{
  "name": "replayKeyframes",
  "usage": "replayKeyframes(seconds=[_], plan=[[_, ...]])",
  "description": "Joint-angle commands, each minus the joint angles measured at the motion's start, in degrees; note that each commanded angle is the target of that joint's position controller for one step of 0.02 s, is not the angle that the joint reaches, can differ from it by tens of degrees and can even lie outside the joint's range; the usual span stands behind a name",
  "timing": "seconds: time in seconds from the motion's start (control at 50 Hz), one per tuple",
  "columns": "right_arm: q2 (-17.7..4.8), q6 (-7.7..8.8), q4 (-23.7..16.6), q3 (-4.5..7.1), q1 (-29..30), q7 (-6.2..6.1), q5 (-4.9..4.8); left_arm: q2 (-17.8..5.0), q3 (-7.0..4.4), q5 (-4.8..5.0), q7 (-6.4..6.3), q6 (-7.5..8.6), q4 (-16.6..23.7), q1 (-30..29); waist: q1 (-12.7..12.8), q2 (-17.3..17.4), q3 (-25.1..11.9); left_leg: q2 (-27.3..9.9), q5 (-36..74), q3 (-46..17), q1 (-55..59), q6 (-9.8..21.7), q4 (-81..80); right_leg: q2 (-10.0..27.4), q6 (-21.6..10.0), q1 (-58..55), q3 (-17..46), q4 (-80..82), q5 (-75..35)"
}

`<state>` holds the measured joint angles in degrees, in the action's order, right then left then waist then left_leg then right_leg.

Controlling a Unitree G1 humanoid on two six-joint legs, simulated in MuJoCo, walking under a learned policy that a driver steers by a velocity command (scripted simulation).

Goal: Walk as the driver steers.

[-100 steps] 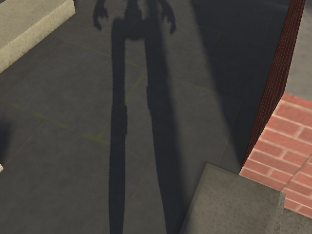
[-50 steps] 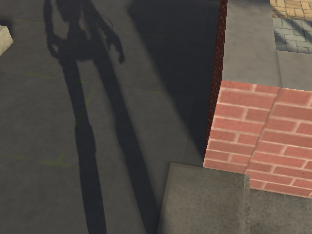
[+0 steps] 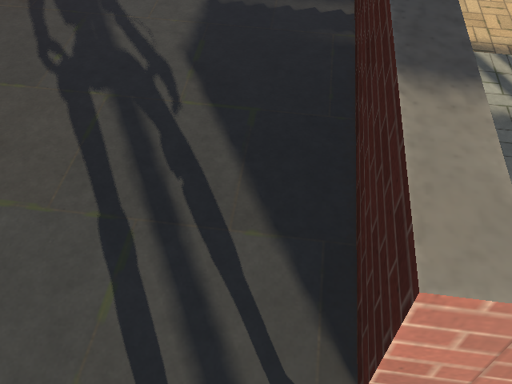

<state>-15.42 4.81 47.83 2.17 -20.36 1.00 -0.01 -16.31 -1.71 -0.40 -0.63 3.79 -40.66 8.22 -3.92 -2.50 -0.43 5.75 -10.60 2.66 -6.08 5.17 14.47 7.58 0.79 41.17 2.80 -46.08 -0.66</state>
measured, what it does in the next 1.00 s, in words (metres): walks ahead: right foot, then left foot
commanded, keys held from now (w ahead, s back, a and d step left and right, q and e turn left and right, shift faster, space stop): w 1.00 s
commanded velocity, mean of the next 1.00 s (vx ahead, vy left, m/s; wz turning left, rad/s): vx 0.50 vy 0.00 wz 0.00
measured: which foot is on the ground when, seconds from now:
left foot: down 0.00-0.22, up 0.24-0.66, down 0.68-1.00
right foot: up 0.00-0.18, down 0.20-0.70, up 0.72-1.00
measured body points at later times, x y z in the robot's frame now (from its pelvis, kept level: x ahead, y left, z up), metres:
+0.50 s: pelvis +0.27 -0.02 +0.00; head +0.29 -0.03 +0.45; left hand +0.31 +0.26 -0.11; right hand +0.45 -0.28 -0.10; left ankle +0.40 +0.15 -0.68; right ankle +0.24 -0.14 -0.75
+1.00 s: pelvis +0.52 +0.07 +0.00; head +0.54 +0.08 +0.45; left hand +0.68 +0.33 -0.11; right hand +0.54 -0.20 -0.12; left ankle +0.48 +0.15 -0.75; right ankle +0.66 -0.11 -0.68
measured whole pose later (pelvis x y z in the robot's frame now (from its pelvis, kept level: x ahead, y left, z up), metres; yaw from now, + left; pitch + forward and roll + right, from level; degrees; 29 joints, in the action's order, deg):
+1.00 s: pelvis +0.52 +0.07 +0.00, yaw +1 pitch +2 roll +1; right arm -13.8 4.4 47.5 2.7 -23.1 0.7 0.1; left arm -16.3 -3.5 0.2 -0.5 3.7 -44.1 9.8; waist -3.8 -2.8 -0.9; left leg 4.4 -11.3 1.4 -5.5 4.2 14.9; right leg 7.4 -0.1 39.6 2.8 -48.7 2.1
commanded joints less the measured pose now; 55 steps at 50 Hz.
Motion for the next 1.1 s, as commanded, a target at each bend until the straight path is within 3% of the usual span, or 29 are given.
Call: replayKeyframes(seconds=[0.02, 0.06, 0.12, 0.16, 0.18, 0.2, 0.22, 0.24, 0.26, 0.3, 0.32, 0.36, 0.4, 0.46, 0.52, 0.62, 0.64, 0.66, 0.68, 0.7, 0.72, 0.74, 0.76, 0.78, 0.82, 0.86, 0.92, 1.02, 1.1], plan=[[-10.34, 0.3, -3.15, 2.24, 0.89, -0.36, -0.64, -2.3, 0.03, 0.8, 0.59, 1.04, 4.22, -5.45, -0.52, 4.11, 3.06, -15.24, 9.22, -8.34, -2.96, 6.97, -6.07, -1.67, 0.05, -4.88, -1.85, 8.86, -4.43], [-10.55, -0.41, -2.26, 2.29, -1.18, -0.04, -0.78, -2.2, 0.38, 0.98, 1.19, 1.43, 5.62, -8.84, -2.08, 4.18, 4.29, -16.51, 10.17, -9.27, 1.51, 7.45, -4.18, -2.34, -0.42, -3.49, -2.27, 12.45, -2.58], [-11.33, -1.89, -1.63, 2.56, -2.26, -0.47, -0.6, -3.26, 0.16, 0.97, 2.11, 2.47, 7.02, -10.61, -1.74, 4.94, 3.39, -18.66, 18.54, -10.88, 7.86, 7.3, 0.58, -4.27, -1.82, -4.55, -3.06, 16.38, 3.2], [-12.15, -2.45, -1.8, 2.72, -1.04, -0.7, -0.68, -5.45, -0.85, 0.92, 2.26, 2.81, 6.18, -5.62, 1.74, 6.55, -0.1, -18.08, 31.63, -10.4, 10.01, 5.98, 7.2, -6.9, -3.97, -13.05, -5.0, 19.66, 7.01], [-11.84, -2.67, -2.44, 2.44, -0.03, -0.71, -0.42, -7.69, -2.1, 0.64, 2.04, 3.07, 4.02, 1.84, 5.69, 5.65, -5.29, -15.16, 38.1, -7.86, 8.26, 4.61, 16.34, -7.76, -5.97, -24.25, -5.98, 21.73, 4.56], [-9.69, -2.29, -4.24, 1.46, 1.77, -0.93, 0.34, -11.54, -3.57, 0.14, 1.62, 2.8, 1.93, 13.3, 10.9, 2.77, -14.68, -12.86, 30.59, -5.51, -2.97, 2.14, 31.69, 0.42, -10.29, -43.38, 2.28, 17.61, 0.14], [-3.72, -0.82, -5.89, -0.47, -4.3, -0.28, 0.36, -16.68, -5.06, -0.21, 1.52, 2.18, 0.72, 18.82, 9.27, -9.81, -22.0, -2.62, -0.88, -3.15, -28.73, -2.7, 53.92, 13.81, -20.66, -65.55, 28.52, 20.02, 9.57], [-6.51, 0.08, -5.19, -0.03, -1.64, -0.1, -0.47, -11.12, -3.79, 0.07, 1.69, 2.0, 0.36, 20.1, 11.47, -7.76, -22.89, -1.69, -21.57, -10.47, -36.89, -2.75, 62.41, 16.17, -21.76, -66.1, 37.78, 26.06, 11.96], [-9.63, 0.42, -7.13, 0.86, 2.94, 0.09, -1.8, -8.63, -2.87, 0.49, 1.55, 1.79, 1.17, 15.29, 10.58, -4.86, -13.3, -5.27, -18.34, -10.17, -41.54, -2.38, 64.57, 14.31, -18.82, -58.58, 28.92, 27.49, 14.38], [-8.3, -0.22, -8.77, 0.58, 7.09, -0.16, -0.32, -5.48, -1.82, 0.68, 1.66, 1.59, 2.03, 7.91, 6.62, 1.63, -3.86, -9.99, -9.56, -7.96, -38.85, -2.88, 58.16, 9.44, -15.81, -42.03, 17.97, 30.65, 8.67], [-7.76, -1.02, -8.81, 0.78, 6.21, -0.19, 0.17, -4.32, -1.35, 0.29, 1.83, 1.91, 2.13, 6.23, 4.49, 0.65, -1.98, -11.4, -7.4, -8.17, -35.18, -3.44, 55.74, 7.68, -15.01, -36.14, 15.0, 32.48, 6.0], [-5.24, -2.13, -8.5, 0.2, 3.34, -0.14, 0.28, -5.6, -1.7, 0.14, 2.04, 2.48, 1.4, 5.5, 2.06, -0.95, -0.8, -11.65, -6.08, -7.13, -31.94, -4.89, 53.47, 6.66, -15.6, -29.85, 11.39, 35.67, 2.91], [-5.19, -2.71, -9.54, 0.18, 4.61, -0.42, 0.69, -7.16, -2.17, 0.04, 1.83, 2.93, 0.79, 5.55, 1.48, -0.98, 0.55, -12.09, -2.26, -7.46, -32.21, -6.3, 49.3, 6.18, -15.81, -27.1, 7.6, 37.27, -1.92], [-4.48, -2.37, -10.14, -0.28, 8.33, -0.36, 0.96, -8.71, -2.72, 0.0, 0.44, 2.12, -0.65, 8.02, 3.35, -1.39, 0.98, -12.1, 7.21, -6.97, -31.26, -7.21, 36.95, 4.11, -13.24, -28.5, 2.1, 37.16, -3.55], [-3.62, -1.88, -11.24, -0.57, 14.23, 0.26, 0.49, -9.84, -3.11, 0.82, -0.44, 1.33, -1.73, 10.12, 5.75, -2.51, 1.6, -10.65, 13.24, -5.33, -27.8, -6.88, 25.7, 3.55, -10.73, -30.54, 0.35, 36.34, 0.41], [-5.97, -0.43, -12.44, 0.67, 16.54, 1.68, -0.32, -11.39, -4.0, 2.04, -0.95, -0.43, -4.39, 11.92, 6.32, -4.66, 2.67, -9.33, 7.01, -4.79, -25.11, -4.11, 17.81, 7.75, -9.12, -36.64, 3.18, 31.45, 5.2], [-6.23, -0.28, -11.53, 1.06, 13.8, 1.97, -0.54, -12.17, -4.58, 1.8, -0.8, -0.93, -4.41, 11.5, 5.17, -4.01, 2.06, -8.83, 6.59, -3.75, -22.85, -3.13, 16.71, 8.41, -8.43, -37.29, 3.07, 28.64, 0.73], [-7.36, -0.02, -10.08, 2.14, 9.07, 1.93, -0.32, -11.55, -4.34, 1.95, -0.49, -1.0, -4.4, 11.02, 2.36, -2.96, -0.96, -6.77, 4.24, -1.27, -15.2, -2.09, 15.31, 5.91, -7.45, -36.1, 0.94, 22.29, -3.29], [-10.41, 0.14, -7.46, 3.7, -0.1, 1.4, -0.08, -7.96, -3.26, 1.52, -0.35, -1.04, -4.64, 12.53, -1.12, 0.38, -6.2, -7.94, 4.38, -3.21, -2.98, 0.15, 14.97, 2.33, -5.73, -31.9, -2.04, 9.62, -4.8], [-16.79, -0.17, -7.64, 5.12, -5.49, 0.42, 1.12, -2.11, -1.07, 0.09, -0.12, 0.01, -3.0, 17.05, -0.9, 14.26, -14.28, -22.14, 0.36, -24.56, 17.12, 7.46, 13.69, -4.73, -1.64, -12.87, -5.69, -13.13, 13.58], [-16.02, -0.57, -6.88, 4.97, -8.55, 0.52, 0.09, -1.64, -0.72, 0.84, 0.05, 1.49, -3.33, 18.16, -1.61, 23.18, -18.07, -26.55, -10.47, -45.12, 22.76, 12.88, 3.0, -9.62, -0.76, -0.22, 0.25, -25.54, 34.4], [-11.78, -0.3, -7.32, 3.8, -6.29, 0.51, -0.34, -7.53, -2.35, 2.64, 0.48, 2.51, -3.14, 14.34, -2.26, 15.51, -12.54, -25.96, -16.01, -41.65, 18.89, 10.92, 2.06, -6.39, -1.94, 5.0, 4.18, -31.22, 31.84], [-9.73, -0.15, -7.82, 3.14, -3.26, 0.35, -0.16, -8.7, -2.65, 2.73, 0.5, 2.88, -1.93, 9.66, -1.36, 11.67, -7.84, -23.94, -14.92, -34.14, 12.48, 8.7, 2.46, -3.35, -3.22, 5.7, 2.58, -30.41, 26.69], [-8.5, -0.19, -8.18, 2.7, 0.54, 0.4, 0.4, -8.11, -2.65, 1.81, 0.1, 2.65, -1.72, 7.34, 0.15, 8.58, -4.26, -21.58, -10.09, -28.56, 5.59, 7.72, 1.14, -1.19, -3.38, 3.69, 1.41, -26.87, 21.8], [-5.82, 0.41, -8.18, 2.0, 3.74, 0.39, 1.09, -7.24, -3.22, 1.52, -0.15, 1.67, -2.19, 8.7, 2.99, 9.52, -1.89, -18.6, -4.36, -23.53, -1.57, 7.24, -2.29, 1.21, -3.21, -1.69, 2.13, -21.99, 15.94], [-5.9, 0.97, -7.06, 2.26, 3.36, 0.29, 0.59, -5.12, -3.01, 1.27, -0.17, 0.57, -2.47, 9.39, 3.88, 8.55, -0.77, -17.83, -0.89, -20.03, -3.43, 8.18, -4.78, 1.39, -2.57, -2.4, 1.84, -18.94, 13.0], [-7.06, 1.0, -5.43, 2.65, 1.36, -0.11, 0.46, -4.01, -2.79, 0.47, -0.31, -0.09, -1.18, 5.05, 3.37, 5.28, 1.84, -17.76, 6.76, -15.68, -2.72, 8.56, -6.53, 1.33, -1.02, 1.12, 1.76, -10.24, 6.78], [-8.35, 0.14, -2.79, 2.99, -2.74, -1.13, -0.47, -1.61, -1.79, 0.87, 1.03, 1.25, 0.98, -4.89, -0.26, 5.56, 3.97, -15.8, 11.98, -9.29, 0.38, 6.35, -7.35, -0.72, -0.5, -0.69, -1.19, 6.68, -4.29], [-8.38, -0.7, -0.17, 3.21, -6.84, -1.22, -0.84, -1.12, -1.37, 1.46, 2.52, 2.12, 2.61, -11.06, -2.28, 5.13, 6.03, -17.57, 14.08, -8.57, 6.22, 6.69, -5.85, -2.47, -1.32, -1.01, -2.62, 13.72, -3.48]])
